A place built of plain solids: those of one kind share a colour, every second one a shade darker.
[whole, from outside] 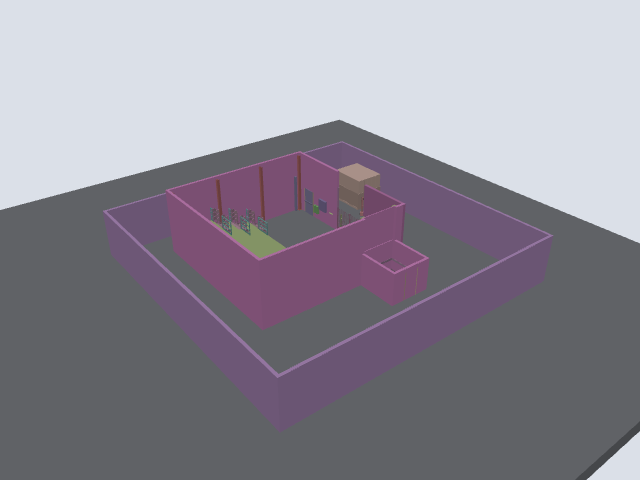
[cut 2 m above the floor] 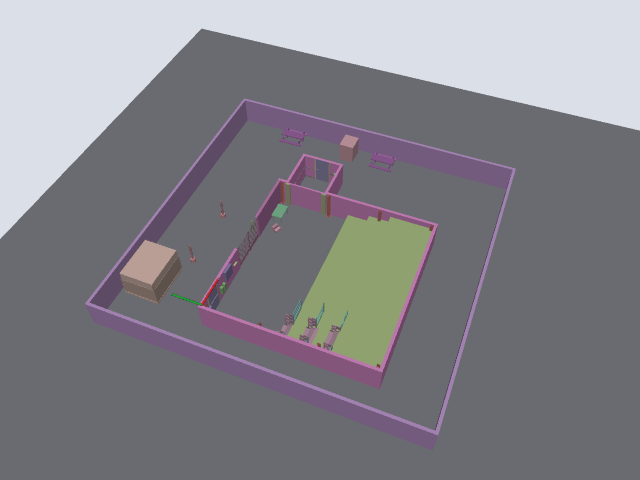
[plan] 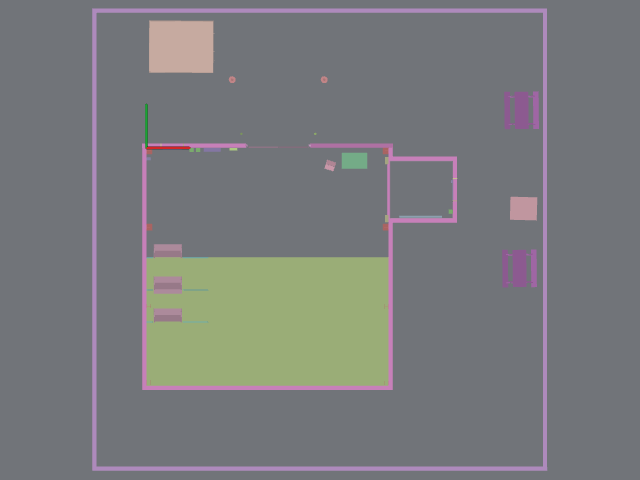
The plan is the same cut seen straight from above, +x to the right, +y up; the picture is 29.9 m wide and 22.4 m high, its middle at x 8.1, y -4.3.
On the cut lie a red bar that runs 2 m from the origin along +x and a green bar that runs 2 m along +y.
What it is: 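A works' training theatre; one tall room, parted across its whole breadth into a front floor behind the doors, 2 rows toward the back wall and a gangway along that wall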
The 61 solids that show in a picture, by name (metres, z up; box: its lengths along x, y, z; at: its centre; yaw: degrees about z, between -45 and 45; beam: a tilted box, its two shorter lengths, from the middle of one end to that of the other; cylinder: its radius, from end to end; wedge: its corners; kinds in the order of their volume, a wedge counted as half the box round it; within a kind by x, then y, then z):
{
 "raised_floor_bank_1": {"box": [11.3, 3.0, 1.64], "at": [5.65, -9.6, 0.77]},
 "raised_floor_bank_2": {"box": [11.3, 1.5, 1.11], "at": [5.65, -7.35, 0.51]},
 "raised_floor_bank_3": {"box": [11.3, 1.5, 0.58], "at": [5.65, -5.85, 0.24]},
 "yard_bound_1": {"box": [0.2, 21.57, 3.58], "at": [-2.43, -4.28, 1.74]},
 "yard_bound_2": {"box": [21.23, 0.2, 3.58], "at": [8.09, -14.97, 1.74]},
 "yard_bound_3": {"box": [21.23, 0.2, 3.58], "at": [8.09, 6.41, 1.74]},
 "yard_bound_4": {"box": [0.2, 21.57, 3.58], "at": [18.6, -4.28, 1.74]},
 "wall_1": {"box": [0.2, 11.5, 4.95], "at": [-0.1, -5.55, 2.42]},
 "wall_2": {"box": [4.86, 0.2, 4.95], "at": [2.23, 0.1, 2.42]},
 "wall_3": {"box": [11.7, 0.2, 4.95], "at": [5.65, -11.2, 2.42]},
 "wall_4": {"box": [3.86, 0.2, 4.95], "at": [9.57, 0.1, 2.42]},
 "wall_5": {"box": [0.06, 2.82, 4.95], "at": [11.27, -1.95, 2.42]},
 "wall_6": {"box": [0.06, 2.7, 2.45], "at": [11.33, -1.95, 1.18]},
 "wall_7": {"box": [0.2, 8.0, 4.95], "at": [11.4, -7.3, 2.42]},
 "wall_8": {"box": [0.2, 0.8, 4.95], "at": [11.4, -0.2, 2.42]},
 "wall_9": {"box": [3.2, 0.2, 2.45], "at": [12.9, -3.4, 1.18]},
 "wall_10": {"box": [3.2, 0.2, 2.45], "at": [12.9, -0.5, 1.18]},
 "wall_11": {"box": [0.2, 3.1, 2.45], "at": [14.4, -1.95, 1.18]},
 "beyond_container_1": {"box": [0.02, 2.44, 1.48], "at": [0.15, 4.72, 0.68], "yaw": -0.2},
 "beyond_container_2": {"box": [0.08, 2.44, 0.23], "at": [0.16, 4.72, 0.06], "yaw": -0.2},
 "beyond_container_3": {"box": [3.0, 0.02, 1.48], "at": [1.62, 3.53, 0.68], "yaw": -0.2},
 "beyond_container_4": {"box": [3.0, 0.08, 0.23], "at": [1.62, 3.54, 0.06], "yaw": -0.2},
 "beyond_container_5": {"box": [3.0, 0.08, 0.23], "at": [1.63, 5.9, 0.06], "yaw": -0.2},
 "beyond_container_6": {"box": [2.93, 2.32, 2.59], "at": [1.64, 4.72, 1.24], "yaw": -0.2},
 "beyond_container_7": {"box": [0.037, 2.44, 1.48], "at": [3.11, 4.71, 0.68], "yaw": -0.2},
 "beyond_pallets_1": {"box": [1.26, 1.08, 1.47], "at": [17.6, -2.83, 0.73], "yaw": -1.3},
 "door_landing_1": {"box": [1.32, 0.32, 0.35], "at": [1.0, -7.96, 1.24]},
 "door_landing_2": {"box": [1.32, 0.32, 0.18], "at": [1.0, -7.66, 1.15]},
 "door_landing_3": {"box": [1.32, 0.21, 0.18], "at": [1.0, -6.7, 0.97]},
 "door_landing_4": {"box": [1.32, 0.32, 0.35], "at": [1.0, -6.46, 0.71]},
 "door_landing_5": {"box": [1.32, 0.32, 0.18], "at": [1.0, -6.16, 0.62]},
 "door_landing_6": {"box": [1.32, 0.32, 0.4], "at": [1.0, -4.96, 0.15]},
 "door_landing_7": {"box": [1.32, 0.32, 0.23], "at": [1.0, -4.66, 0.06]},
 "pier_1": {"box": [0.17, 0.34, 4.95], "at": [11.21, -3.3, 2.42]},
 "pier_2": {"box": [0.17, 0.34, 4.95], "at": [11.21, -0.6, 2.42]},
 "beyond_bench_table_1": {"box": [0.27, 1.76, 0.042], "at": [16.74, -5.63, 0.43], "yaw": 0.6},
 "beyond_bench_table_2": {"box": [0.27, 1.76, 0.042], "at": [16.84, 1.74, 0.43], "yaw": 0.6},
 "beyond_bench_table_3": {"box": [0.64, 1.74, 0.06], "at": [17.41, -5.63, 0.72], "yaw": 0.6},
 "beyond_bench_table_4": {"box": [0.64, 1.74, 0.06], "at": [17.51, 1.75, 0.72], "yaw": 0.6},
 "beyond_bench_table_5": {"box": [0.27, 1.76, 0.042], "at": [18.08, -5.62, 0.43], "yaw": 0.6},
 "beyond_bench_table_6": {"box": [0.27, 1.76, 0.042], "at": [18.18, 1.76, 0.43], "yaw": 0.6},
 "door_leaf_1": {"box": [1.0, 0.044, 2.15], "at": [1.2, 0.0, 1.02]},
 "door_leaf_2": {"box": [0.044, 1.0, 2.15], "at": [14.3, -1.95, 1.02]},
 "distribution_board_1": {"box": [0.8, 0.18, 0.91], "at": [3.07, -0.09, 1.5]},
 "steel_column_1": {"box": [0.014, 0.2, 4.75], "at": [0.02, -7.4, 2.33]},
 "steel_column_2": {"box": [0.014, 0.2, 4.75], "at": [0.02, -3.7, 2.33]},
 "steel_column_3": {"box": [0.014, 0.2, 4.75], "at": [0.02, -0.14, 2.33]},
 "steel_column_4": {"box": [0.32, 0.32, 0.07], "at": [0.11, -3.7, -0.02]},
 "steel_column_5": {"box": [0.014, 0.2, 4.75], "at": [0.2, -7.4, 2.33]},
 "steel_column_6": {"box": [0.014, 0.2, 4.75], "at": [0.2, -3.7, 2.33]},
 "steel_column_7": {"box": [0.014, 0.2, 4.75], "at": [0.2, -0.14, 2.33]},
 "steel_column_8": {"box": [0.014, 0.2, 4.75], "at": [11.1, -3.7, 2.33]},
 "steel_column_9": {"box": [0.014, 0.2, 4.75], "at": [11.1, -0.14, 2.33]},
 "steel_column_10": {"box": [0.32, 0.32, 0.07], "at": [11.19, -3.7, -0.02]},
 "radiator_1": {"box": [2.0, 0.1, 0.6], "at": [12.8, -3.21, 0.45]},
 "downpipe_1": {"box": [0.2, 0.14, 3.05], "at": [0.1, -0.51, 1.49]},
 "roller_shutter_1": {"box": [0.11, 0.1, 3.65], "at": [4.67, 0.11, 1.77]},
 "step_stool_1": {"box": [0.43, 0.21, 0.15], "at": [8.54, -0.93, 0.13], "yaw": -17.7},
 "step_stool_2": {"box": [0.41, 0.21, 0.15], "at": [8.61, -0.72, 0.33], "yaw": -17.7},
 "mess_table_1": {"box": [1.2, 0.75, 0.029], "at": [9.71, -0.6, 0.73]},
 "low_rail_1": {"box": [2.94, 0.024, 0.16], "at": [12.83, -3.29, 0.9]}
}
